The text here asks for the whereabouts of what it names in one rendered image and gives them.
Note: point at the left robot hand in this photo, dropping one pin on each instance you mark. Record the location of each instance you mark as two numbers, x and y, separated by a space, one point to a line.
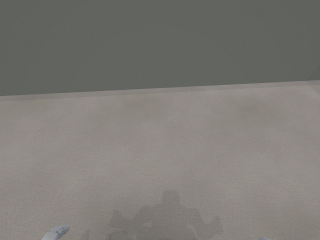
56 232

